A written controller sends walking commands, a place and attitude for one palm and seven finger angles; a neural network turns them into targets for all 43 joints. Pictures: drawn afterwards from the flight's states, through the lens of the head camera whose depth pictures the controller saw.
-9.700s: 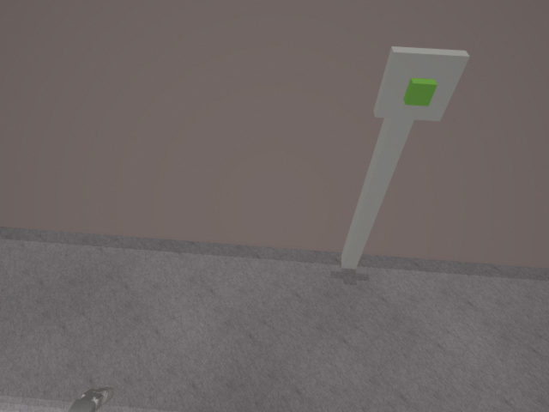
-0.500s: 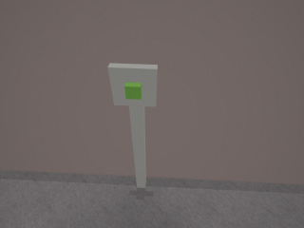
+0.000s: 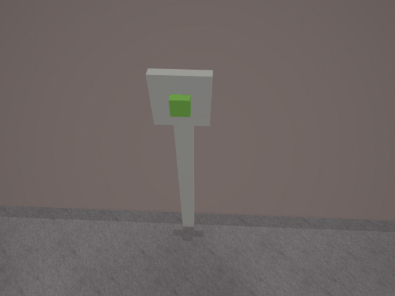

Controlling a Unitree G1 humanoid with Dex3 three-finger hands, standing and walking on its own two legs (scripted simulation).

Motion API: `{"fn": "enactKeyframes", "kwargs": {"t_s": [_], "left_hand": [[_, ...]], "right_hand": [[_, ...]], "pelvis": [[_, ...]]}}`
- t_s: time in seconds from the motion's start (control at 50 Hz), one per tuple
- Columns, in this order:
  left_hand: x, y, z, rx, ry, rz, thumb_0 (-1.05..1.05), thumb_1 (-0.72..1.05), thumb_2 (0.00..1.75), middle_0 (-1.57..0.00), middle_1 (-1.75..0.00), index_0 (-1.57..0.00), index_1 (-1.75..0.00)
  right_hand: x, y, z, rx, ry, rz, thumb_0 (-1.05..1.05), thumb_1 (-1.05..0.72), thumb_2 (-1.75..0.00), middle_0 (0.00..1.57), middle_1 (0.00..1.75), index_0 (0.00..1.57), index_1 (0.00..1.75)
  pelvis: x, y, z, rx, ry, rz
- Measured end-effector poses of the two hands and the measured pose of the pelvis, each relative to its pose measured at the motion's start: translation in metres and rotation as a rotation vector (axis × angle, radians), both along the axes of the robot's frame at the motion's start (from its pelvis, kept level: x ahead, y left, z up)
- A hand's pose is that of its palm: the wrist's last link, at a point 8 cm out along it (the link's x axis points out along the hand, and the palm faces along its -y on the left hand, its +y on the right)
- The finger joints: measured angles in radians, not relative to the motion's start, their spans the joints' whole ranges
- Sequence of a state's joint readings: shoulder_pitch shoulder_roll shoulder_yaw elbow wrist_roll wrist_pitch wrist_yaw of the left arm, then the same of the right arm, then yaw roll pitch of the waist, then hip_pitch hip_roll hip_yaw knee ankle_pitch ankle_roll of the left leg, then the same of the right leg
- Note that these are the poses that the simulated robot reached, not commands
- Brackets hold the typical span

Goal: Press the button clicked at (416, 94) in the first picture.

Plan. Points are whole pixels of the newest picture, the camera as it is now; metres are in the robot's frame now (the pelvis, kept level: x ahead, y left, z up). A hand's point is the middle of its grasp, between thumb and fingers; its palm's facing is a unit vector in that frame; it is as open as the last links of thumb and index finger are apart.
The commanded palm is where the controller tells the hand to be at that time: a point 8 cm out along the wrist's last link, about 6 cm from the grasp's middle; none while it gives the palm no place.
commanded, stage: look again from close up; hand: left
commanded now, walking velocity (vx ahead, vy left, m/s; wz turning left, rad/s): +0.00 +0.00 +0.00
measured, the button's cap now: (180, 105) +0.56 +0.08 +0.08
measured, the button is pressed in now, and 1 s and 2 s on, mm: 0 0 0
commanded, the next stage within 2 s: shuffle to correct the standing spot in 0.54 s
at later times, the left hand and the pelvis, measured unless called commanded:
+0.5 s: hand out of the picture +0.04 +0.15 -0.18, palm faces +0.02 -0.98 -0.18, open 7.3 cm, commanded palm none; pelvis +0.04 -0.02 +0.00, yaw +0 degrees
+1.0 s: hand out of the picture +0.08 +0.11 -0.18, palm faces -0.01 -0.98 -0.18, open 7.3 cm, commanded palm none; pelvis +0.07 -0.06 -0.01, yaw -2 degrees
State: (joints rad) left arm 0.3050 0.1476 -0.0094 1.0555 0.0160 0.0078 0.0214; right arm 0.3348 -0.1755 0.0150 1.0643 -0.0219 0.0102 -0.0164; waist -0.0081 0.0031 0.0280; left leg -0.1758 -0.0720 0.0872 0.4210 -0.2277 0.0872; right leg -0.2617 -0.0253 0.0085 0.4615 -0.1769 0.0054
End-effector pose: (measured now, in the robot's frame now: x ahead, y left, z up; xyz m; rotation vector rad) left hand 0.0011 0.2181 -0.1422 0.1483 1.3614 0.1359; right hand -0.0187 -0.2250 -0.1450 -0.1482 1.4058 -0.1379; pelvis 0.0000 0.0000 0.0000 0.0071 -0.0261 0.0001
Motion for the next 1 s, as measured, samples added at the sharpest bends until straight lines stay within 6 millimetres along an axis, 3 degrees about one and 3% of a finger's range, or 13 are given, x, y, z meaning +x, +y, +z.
{"fn": "enactKeyframes", "kwargs": {"t_s": [0.1, 0.26, 0.52, 0.82, 1.0], "left_hand": [[0.006, -0.003, 0.0, 0.001, 0.01, 0.003, 0.01, 0.92, 0.9, -0.2, -0.3, -0.2, -0.3], [0.019, -0.009, 0.0, 0.0, 0.022, 0.009, 0.01, 0.92, 0.9, -0.2, -0.3, -0.2, -0.3], [0.039, -0.018, -0.003, -0.004, 0.024, 0.011, 0.02, 0.93, 0.9, -0.2, -0.3, -0.2, -0.3], [0.048, -0.029, -0.007, -0.018, 0.049, 0.006, 0.01, 0.92, 0.9, -0.2, -0.3, -0.2, -0.3], [0.073, -0.056, -0.008, -0.002, 0.058, -0.014, 0.01, 0.92, 0.9, -0.2, -0.3, -0.2, -0.3]], "right_hand": [[0.007, 0.002, 0.0, 0.008, 0.007, 0.0, 0.01, -0.91, -0.9, 0.2, 0.3, 0.2, 0.3], [0.036, 0.004, -0.001, 0.021, -0.026, 0.011, 0.0, -0.9, -0.9, 0.2, 0.3, 0.2, 0.3], [0.064, -0.009, 0.001, -0.006, -0.038, 0.013, 0.01, -0.91, -0.9, 0.2, 0.3, 0.2, 0.3], [0.059, -0.014, -0.002, -0.003, 0.007, -0.016, 0.0, -0.9, -0.9, 0.2, 0.3, 0.2, 0.3], [0.045, -0.055, -0.012, -0.022, 0.07, -0.075, 0.0, -0.9, -0.9, 0.2, 0.3, 0.21, 0.3]], "pelvis": [[0.008, -0.002, 0.001, -0.001, 0.005, 0.002], [0.024, -0.008, 0.002, -0.004, 0.009, 0.0], [0.045, -0.016, 0.002, -0.008, 0.006, -0.002], [0.056, -0.028, -0.001, 0.003, 0.01, -0.01], [0.069, -0.063, -0.009, 0.011, 0.021, -0.034]]}}
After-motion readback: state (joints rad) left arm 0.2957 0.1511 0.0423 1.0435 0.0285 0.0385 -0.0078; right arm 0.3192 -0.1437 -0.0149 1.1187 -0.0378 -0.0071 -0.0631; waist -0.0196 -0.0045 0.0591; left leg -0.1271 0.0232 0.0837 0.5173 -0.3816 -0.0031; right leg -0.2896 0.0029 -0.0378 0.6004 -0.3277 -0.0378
